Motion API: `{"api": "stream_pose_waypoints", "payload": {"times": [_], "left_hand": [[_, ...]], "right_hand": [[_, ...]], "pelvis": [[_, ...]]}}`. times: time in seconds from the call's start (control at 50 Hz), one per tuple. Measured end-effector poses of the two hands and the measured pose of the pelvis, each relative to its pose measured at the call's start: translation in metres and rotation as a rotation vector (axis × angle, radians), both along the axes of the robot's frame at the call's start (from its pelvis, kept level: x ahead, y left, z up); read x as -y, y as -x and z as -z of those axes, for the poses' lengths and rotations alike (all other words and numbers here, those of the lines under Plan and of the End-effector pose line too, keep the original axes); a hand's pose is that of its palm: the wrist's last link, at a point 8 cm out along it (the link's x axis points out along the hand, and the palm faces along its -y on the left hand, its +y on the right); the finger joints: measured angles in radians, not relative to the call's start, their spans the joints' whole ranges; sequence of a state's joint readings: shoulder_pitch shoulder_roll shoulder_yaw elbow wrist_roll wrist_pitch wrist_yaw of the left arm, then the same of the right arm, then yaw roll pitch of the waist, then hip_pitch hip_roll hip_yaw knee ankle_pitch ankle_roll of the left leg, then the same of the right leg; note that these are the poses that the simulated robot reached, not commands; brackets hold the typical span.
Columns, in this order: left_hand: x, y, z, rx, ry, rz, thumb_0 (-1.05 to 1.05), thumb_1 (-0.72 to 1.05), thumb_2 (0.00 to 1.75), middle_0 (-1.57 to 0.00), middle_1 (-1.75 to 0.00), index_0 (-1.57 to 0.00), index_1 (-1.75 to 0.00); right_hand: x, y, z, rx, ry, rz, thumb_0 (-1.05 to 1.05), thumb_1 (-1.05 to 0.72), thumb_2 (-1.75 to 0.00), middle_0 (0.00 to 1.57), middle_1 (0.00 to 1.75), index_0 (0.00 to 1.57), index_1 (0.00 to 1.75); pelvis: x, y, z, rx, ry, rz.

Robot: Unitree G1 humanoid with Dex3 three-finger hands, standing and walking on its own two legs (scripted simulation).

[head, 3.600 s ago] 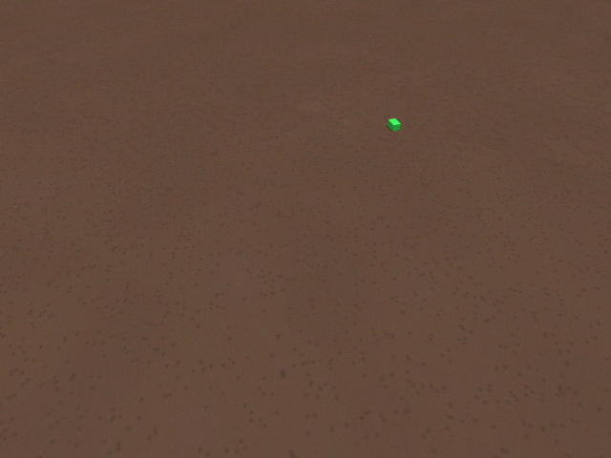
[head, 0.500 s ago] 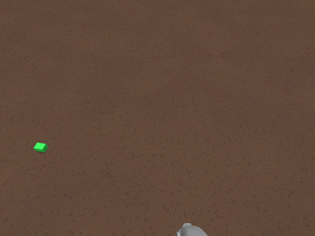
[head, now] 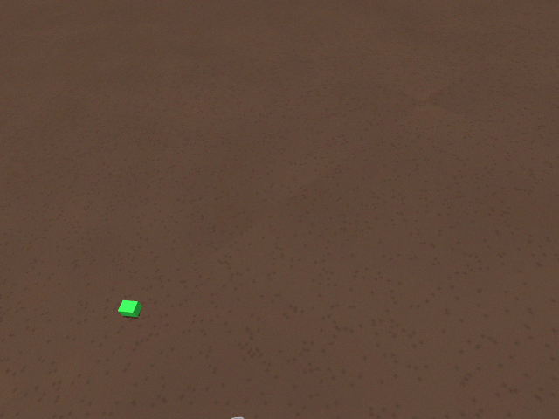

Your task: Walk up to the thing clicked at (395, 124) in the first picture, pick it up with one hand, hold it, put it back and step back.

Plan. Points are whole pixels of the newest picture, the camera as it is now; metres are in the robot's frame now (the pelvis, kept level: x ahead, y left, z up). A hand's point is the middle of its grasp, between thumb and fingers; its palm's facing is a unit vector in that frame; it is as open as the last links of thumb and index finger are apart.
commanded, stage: walk up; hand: left
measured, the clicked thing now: (130, 308) +0.73 +0.72 -0.73
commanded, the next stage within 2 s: none
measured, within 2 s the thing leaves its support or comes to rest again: neither
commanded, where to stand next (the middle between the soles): +0.30 +0.53 m, yaw -8 degrees
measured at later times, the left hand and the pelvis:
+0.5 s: hand (44, 415) +0.21 +0.44 -0.13, palm faces -0.13 -0.83 -0.54, open 7.4 cm; pelvis +0.10 +0.16 -0.01, yaw -5 degrees
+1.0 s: hand out of the picture +0.23 +0.70 -0.14, palm faces -0.09 -0.79 -0.61, open 7.4 cm; pelvis +0.15 +0.37 -0.02, yaw -4 degrees
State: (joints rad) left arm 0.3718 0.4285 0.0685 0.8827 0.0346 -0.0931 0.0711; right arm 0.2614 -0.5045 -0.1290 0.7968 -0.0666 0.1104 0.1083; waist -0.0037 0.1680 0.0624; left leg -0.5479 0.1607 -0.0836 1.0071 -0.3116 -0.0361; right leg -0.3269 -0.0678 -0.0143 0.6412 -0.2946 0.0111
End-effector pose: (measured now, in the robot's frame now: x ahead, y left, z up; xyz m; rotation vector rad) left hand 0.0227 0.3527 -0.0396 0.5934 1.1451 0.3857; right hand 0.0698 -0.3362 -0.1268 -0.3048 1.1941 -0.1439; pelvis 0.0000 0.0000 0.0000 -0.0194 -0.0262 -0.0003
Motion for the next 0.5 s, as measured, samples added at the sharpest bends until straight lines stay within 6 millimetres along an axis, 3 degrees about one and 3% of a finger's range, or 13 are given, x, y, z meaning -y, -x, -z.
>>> {"api": "stream_pose_waypoints", "payload": {"times": [0.08, 0.16, 0.32, 0.42, 0.5], "left_hand": [[-0.054, -0.013, 0.021, -0.030, -0.002, 0.006, 0.01, 0.89, 0.90, -0.21, -0.30, -0.21, -0.30], [-0.102, -0.041, 0.051, -0.058, 0.004, -0.005, 0.01, 0.89, 0.90, -0.21, -0.30, -0.21, -0.30], [-0.103, -0.127, 0.052, -0.020, 0.137, 0.089, 0.01, 0.90, 0.90, -0.21, -0.30, -0.20, -0.30], [-0.104, -0.173, 0.048, 0.019, 0.148, 0.159, 0.01, 0.90, 0.90, -0.21, -0.30, -0.20, -0.30], [-0.121, -0.186, 0.045, 0.048, 0.101, 0.176, 0.00, 0.90, 0.90, -0.21, -0.30, -0.21, -0.30]], "right_hand": [[-0.028, -0.016, -0.005, -0.013, 0.065, -0.007, 0.01, -0.91, -0.90, 0.20, 0.30, 0.20, 0.30], [-0.067, -0.024, -0.014, 0.022, 0.112, 0.015, 0.01, -0.91, -0.90, 0.20, 0.30, 0.20, 0.30], [-0.131, -0.013, -0.034, -0.012, 0.087, 0.111, 0.01, -0.90, -0.90, 0.20, 0.30, 0.20, 0.30], [-0.156, -0.016, -0.015, -0.049, 0.054, 0.138, 0.01, -0.90, -0.90, 0.20, 0.30, 0.20, 0.30], [-0.178, -0.036, 0.009, -0.043, 0.016, 0.151, 0.01, -0.90, -0.90, 0.20, 0.30, 0.20, 0.30]], "pelvis": [[-0.041, -0.015, 0.014, -0.019, 0.026, -0.001], [-0.079, -0.030, 0.025, -0.008, -0.016, 0.023], [-0.123, -0.066, -0.002, -0.014, -0.004, 0.040], [-0.144, -0.084, 0.003, -0.005, -0.024, 0.066], [-0.161, -0.096, 0.014, 0.020, 0.011, 0.088]]}}
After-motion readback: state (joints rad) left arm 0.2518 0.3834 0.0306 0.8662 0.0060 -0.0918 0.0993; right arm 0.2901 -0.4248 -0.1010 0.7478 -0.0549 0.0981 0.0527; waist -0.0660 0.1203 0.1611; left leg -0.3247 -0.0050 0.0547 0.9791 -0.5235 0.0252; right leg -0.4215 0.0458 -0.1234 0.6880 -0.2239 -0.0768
